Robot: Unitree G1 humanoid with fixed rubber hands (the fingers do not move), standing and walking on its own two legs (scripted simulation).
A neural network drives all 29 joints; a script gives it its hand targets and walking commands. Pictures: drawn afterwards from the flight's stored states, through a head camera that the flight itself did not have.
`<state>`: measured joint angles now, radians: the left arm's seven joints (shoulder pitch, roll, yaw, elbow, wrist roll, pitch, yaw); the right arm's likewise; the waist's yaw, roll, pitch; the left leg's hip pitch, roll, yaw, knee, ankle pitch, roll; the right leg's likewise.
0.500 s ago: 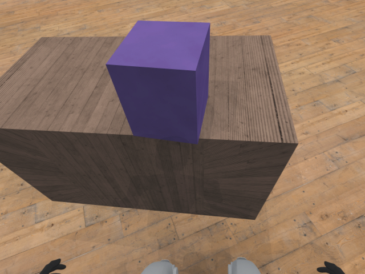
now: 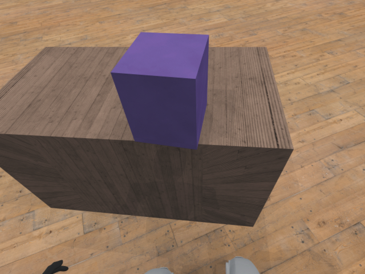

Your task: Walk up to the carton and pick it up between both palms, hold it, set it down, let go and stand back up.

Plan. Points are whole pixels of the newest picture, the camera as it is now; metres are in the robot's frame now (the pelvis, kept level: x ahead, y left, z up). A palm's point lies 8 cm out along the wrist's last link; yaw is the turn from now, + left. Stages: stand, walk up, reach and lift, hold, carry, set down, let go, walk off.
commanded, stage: walk up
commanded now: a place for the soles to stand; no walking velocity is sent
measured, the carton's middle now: (169, 91) +0.60 +0.06 +0.07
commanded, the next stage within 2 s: none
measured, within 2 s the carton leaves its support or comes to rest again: neither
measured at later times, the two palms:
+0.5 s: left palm out of the picture +0.12 +0.35 -0.09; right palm (325, 265) +0.18 -0.29 -0.10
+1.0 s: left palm (42, 229) +0.26 +0.38 -0.09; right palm (305, 253) +0.20 -0.26 -0.10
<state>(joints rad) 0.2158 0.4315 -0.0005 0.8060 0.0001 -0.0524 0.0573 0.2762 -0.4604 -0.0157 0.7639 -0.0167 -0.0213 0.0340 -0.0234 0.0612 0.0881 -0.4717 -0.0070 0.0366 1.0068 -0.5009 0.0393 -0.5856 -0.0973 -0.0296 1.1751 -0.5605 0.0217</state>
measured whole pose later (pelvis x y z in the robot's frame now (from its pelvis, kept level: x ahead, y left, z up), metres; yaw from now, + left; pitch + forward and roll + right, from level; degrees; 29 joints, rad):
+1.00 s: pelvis +0.14 +0.07 -0.01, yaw -3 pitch -2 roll -2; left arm 0.25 0.43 0.00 0.81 0.00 -0.05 0.04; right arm 0.27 -0.46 -0.02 0.76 -0.02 0.01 0.02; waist -0.02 0.06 0.08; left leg -0.50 0.04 0.04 1.08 -0.54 0.03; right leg -0.55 -0.09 -0.02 1.06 -0.53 0.01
